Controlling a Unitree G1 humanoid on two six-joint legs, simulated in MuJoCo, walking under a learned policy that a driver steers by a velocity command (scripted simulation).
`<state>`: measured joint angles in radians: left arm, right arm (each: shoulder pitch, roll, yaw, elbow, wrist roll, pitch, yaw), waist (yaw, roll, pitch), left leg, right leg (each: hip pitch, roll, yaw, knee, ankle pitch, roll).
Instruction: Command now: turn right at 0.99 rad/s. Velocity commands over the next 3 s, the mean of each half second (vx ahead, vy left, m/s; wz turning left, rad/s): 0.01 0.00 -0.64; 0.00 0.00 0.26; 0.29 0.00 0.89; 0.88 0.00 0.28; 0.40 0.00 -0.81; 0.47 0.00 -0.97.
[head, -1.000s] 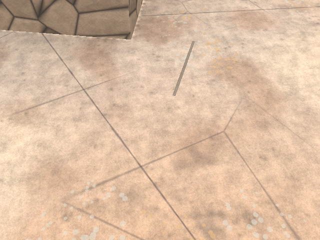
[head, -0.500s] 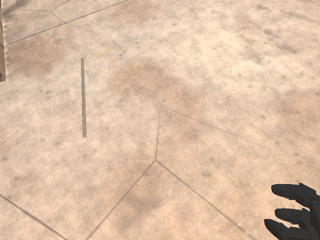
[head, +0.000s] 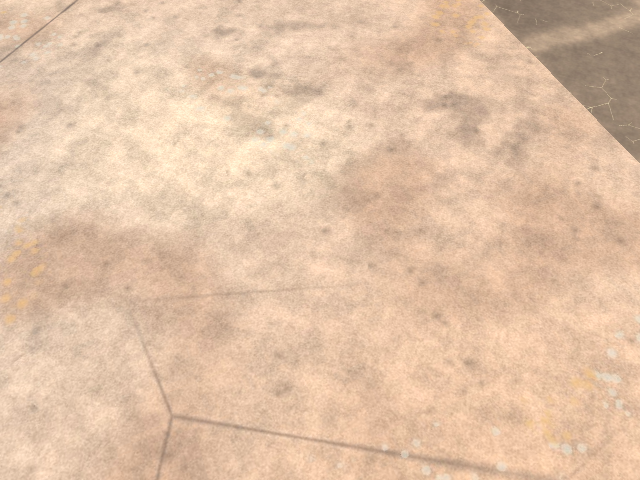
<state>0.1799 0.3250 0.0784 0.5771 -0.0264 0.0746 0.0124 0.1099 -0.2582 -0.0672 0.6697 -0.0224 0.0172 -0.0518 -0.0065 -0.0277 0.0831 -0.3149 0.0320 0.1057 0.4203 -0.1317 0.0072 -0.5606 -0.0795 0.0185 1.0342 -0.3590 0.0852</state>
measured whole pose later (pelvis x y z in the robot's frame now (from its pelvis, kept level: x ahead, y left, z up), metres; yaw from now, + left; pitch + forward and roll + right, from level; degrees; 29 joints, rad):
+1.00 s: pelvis +0.03 -0.03 -0.01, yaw -6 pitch +2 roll -1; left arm 0.21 0.27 0.10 0.67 0.03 0.00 0.04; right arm 0.13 -0.33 -0.10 0.63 0.03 0.05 -0.01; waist 0.00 0.04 0.03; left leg -0.50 -0.05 -0.10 1.00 -0.51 -0.04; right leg -0.27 0.02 -0.03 0.56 -0.33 -0.03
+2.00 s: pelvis +0.47 +0.21 +0.00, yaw +27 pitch +2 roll -2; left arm 0.55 0.29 0.06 0.90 0.02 -0.06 -0.01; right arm 0.03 -0.28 0.02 0.61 -0.06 -0.07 0.05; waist 0.09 0.04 -0.01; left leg -0.63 0.06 -0.05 0.86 -0.21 0.00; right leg -0.09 0.11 0.10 0.35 -0.29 -0.07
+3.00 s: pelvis +0.93 +0.40 -0.01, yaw -28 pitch +2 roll +0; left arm 0.18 0.36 0.09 0.56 0.03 0.03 -0.04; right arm 0.23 -0.32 -0.04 0.71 -0.05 -0.03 0.00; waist -0.01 -0.02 -0.03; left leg -0.32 0.01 -0.02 0.56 -0.27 -0.02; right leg -0.54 0.12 0.14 1.03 -0.37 -0.05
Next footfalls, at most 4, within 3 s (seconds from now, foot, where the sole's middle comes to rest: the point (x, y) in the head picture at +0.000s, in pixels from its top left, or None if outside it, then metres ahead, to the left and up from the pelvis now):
0.12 right None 0.03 -0.14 -0.77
0.54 left None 0.11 0.08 -0.77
1.32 left None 0.04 0.12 -0.77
1.74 right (282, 446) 0.49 0.11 -0.77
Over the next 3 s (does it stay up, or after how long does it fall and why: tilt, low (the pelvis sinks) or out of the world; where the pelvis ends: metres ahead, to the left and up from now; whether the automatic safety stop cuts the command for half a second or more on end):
stays up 0.93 0.40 -0.01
